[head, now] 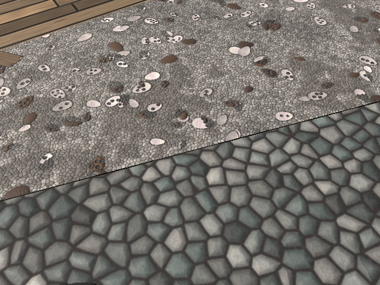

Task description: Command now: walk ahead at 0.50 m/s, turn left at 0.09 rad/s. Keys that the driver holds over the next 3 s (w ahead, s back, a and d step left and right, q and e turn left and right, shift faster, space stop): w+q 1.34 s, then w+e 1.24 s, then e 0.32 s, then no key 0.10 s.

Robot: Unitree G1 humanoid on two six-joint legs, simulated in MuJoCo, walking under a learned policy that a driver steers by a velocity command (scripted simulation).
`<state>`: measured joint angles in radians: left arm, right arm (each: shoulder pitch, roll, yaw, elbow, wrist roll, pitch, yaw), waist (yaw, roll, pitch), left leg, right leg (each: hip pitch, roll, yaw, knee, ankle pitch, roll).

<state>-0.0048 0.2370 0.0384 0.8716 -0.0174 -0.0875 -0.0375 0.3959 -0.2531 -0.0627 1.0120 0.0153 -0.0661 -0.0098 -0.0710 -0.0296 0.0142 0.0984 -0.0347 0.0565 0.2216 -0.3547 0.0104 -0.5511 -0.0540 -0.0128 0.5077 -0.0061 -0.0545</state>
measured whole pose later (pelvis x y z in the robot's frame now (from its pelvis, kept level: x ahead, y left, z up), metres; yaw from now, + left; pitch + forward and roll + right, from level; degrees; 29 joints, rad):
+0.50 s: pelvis +0.27 -0.01 +0.00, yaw +14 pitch +1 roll -2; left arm 0.30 0.25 0.07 0.99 0.00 -0.08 0.02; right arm 0.09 -0.24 -0.07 0.83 0.02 -0.03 0.04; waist 0.06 0.03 0.03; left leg -0.65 0.10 0.02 0.67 -0.01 0.06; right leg 0.10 0.02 -0.27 0.22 -0.33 0.00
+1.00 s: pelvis +0.54 +0.10 +0.01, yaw +31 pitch +2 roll +0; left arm -0.01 0.27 0.06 0.78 0.00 -0.11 -0.01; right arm 0.34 -0.27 -0.09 0.79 0.02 -0.05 -0.01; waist -0.08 -0.04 0.02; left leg -0.10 -0.11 -0.16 0.39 -0.32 0.08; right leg -0.59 -0.04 0.09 0.51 0.04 0.04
